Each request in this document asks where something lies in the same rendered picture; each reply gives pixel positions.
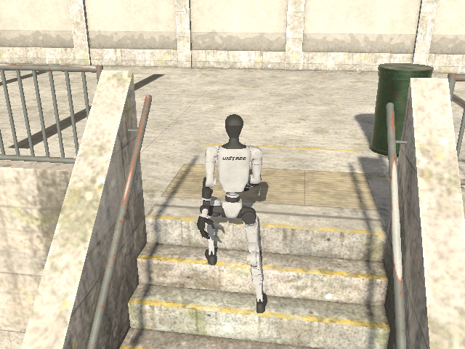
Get stairs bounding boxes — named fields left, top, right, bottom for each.
left=119, top=218, right=390, bottom=349

